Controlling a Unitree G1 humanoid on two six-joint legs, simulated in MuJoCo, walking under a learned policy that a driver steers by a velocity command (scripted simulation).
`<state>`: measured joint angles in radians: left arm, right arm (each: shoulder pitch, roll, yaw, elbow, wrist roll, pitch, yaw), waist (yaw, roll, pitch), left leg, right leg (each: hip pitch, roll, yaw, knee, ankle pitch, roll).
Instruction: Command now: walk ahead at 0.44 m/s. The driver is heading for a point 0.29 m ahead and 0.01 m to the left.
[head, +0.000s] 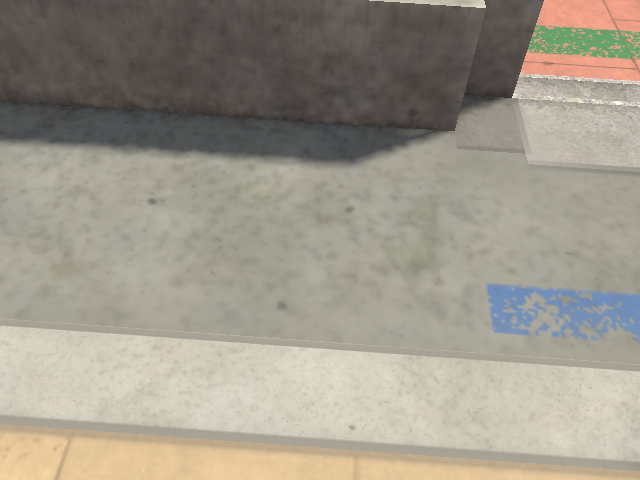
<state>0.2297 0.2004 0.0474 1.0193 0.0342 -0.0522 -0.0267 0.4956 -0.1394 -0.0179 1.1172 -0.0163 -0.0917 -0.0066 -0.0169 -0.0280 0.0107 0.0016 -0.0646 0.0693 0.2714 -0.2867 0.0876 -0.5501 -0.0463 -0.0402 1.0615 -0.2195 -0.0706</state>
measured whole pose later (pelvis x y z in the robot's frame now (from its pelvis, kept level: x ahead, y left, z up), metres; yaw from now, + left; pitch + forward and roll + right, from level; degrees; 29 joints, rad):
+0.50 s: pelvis +0.20 -0.02 +0.00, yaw +1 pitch -1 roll +0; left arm 0.30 0.15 0.00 1.07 0.02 -0.07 0.02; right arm 0.23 -0.15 -0.02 1.04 -0.03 0.00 -0.03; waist 0.01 0.02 0.08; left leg -0.40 0.04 -0.02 0.82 -0.37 0.02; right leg -0.24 0.08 -0.13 0.38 -0.13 -0.13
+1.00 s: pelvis +0.26 +0.01 +0.00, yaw +0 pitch -1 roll +0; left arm 0.31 0.13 0.00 1.11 0.01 -0.03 0.04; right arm 0.32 -0.11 0.01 1.15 -0.01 -0.02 -0.05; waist 0.00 0.00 0.03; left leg -0.13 0.00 0.03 0.39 -0.24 0.01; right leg -0.14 0.04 -0.09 0.38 -0.22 -0.07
